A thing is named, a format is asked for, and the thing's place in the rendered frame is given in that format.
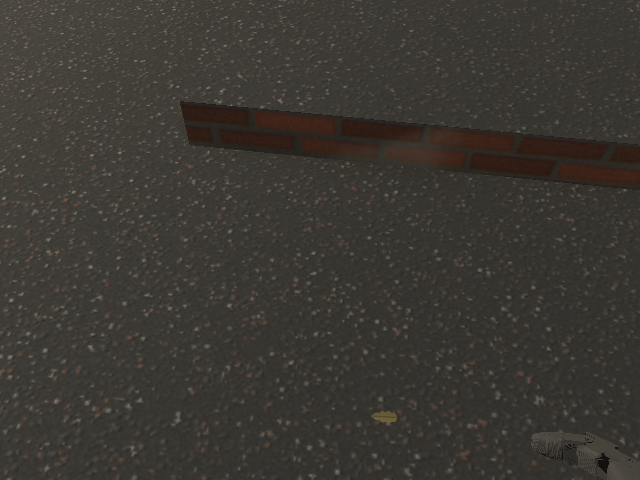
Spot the robot right hand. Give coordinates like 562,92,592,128
531,432,640,480

